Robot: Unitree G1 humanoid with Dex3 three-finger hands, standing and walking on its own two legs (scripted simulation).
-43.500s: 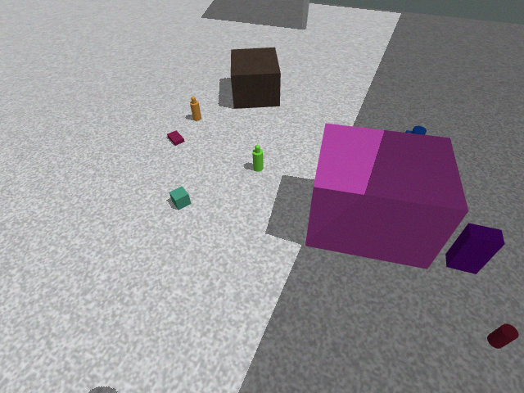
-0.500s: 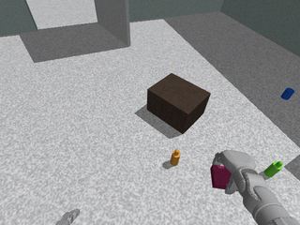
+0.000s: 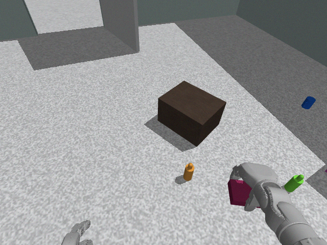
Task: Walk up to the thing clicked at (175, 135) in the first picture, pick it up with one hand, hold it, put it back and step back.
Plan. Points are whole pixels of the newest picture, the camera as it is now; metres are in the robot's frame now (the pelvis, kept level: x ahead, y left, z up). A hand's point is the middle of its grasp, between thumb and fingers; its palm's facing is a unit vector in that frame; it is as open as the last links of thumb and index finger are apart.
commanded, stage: hold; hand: right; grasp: from above
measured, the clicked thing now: (249, 193) +0.30 -0.23 -0.08
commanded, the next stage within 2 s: crouch in 0.30 s
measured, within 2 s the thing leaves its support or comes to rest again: neither
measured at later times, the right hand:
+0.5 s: hand (249, 190) +0.29 -0.22 -0.04, palm faces -0.45 +0.09 -0.89, open 9.1 cm
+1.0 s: hand (232, 200) +0.33 -0.23 -0.22, palm faces -0.44 -0.01 -0.90, open 9.1 cm
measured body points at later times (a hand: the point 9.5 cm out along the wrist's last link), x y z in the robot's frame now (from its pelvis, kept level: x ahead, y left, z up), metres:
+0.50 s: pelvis +0.00 +0.00 +0.00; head +0.00 +0.02 +0.45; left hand +0.15 +0.25 -0.11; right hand +0.31 -0.22 +0.01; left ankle +0.03 +0.14 -0.74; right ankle +0.02 -0.13 -0.74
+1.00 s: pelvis -0.03 +0.00 -0.10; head +0.09 -0.02 +0.33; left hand +0.03 +0.29 -0.22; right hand +0.35 -0.23 -0.17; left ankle +0.03 +0.14 -0.74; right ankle +0.02 -0.14 -0.74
